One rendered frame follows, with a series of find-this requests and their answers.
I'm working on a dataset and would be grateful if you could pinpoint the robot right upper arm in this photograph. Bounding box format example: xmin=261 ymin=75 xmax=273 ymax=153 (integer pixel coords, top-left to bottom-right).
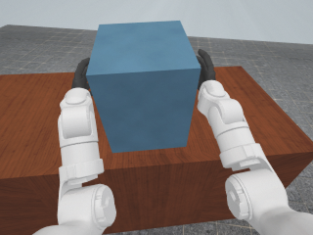
xmin=225 ymin=167 xmax=313 ymax=235

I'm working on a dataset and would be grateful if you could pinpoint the left robot hand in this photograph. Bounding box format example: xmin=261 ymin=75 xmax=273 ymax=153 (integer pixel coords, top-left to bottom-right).
xmin=71 ymin=58 xmax=93 ymax=96

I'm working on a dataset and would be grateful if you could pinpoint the pedestal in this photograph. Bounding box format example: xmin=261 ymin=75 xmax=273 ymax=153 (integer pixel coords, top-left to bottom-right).
xmin=0 ymin=66 xmax=313 ymax=235

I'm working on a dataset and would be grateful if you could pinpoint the carton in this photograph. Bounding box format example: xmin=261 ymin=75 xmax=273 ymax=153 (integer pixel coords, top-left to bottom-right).
xmin=86 ymin=21 xmax=201 ymax=153

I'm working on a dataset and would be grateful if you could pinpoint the robot left upper arm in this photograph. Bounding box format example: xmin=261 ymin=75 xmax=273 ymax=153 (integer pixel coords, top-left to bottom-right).
xmin=32 ymin=183 xmax=116 ymax=235

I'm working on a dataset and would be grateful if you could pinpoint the robot right forearm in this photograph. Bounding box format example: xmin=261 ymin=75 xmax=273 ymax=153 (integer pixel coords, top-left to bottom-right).
xmin=197 ymin=80 xmax=289 ymax=203

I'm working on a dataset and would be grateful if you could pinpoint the robot left forearm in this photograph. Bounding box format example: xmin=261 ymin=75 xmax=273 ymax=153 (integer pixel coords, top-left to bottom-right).
xmin=57 ymin=87 xmax=105 ymax=224

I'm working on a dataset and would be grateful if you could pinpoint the right robot hand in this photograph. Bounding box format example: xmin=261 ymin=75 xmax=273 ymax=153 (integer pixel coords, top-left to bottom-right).
xmin=196 ymin=49 xmax=216 ymax=91

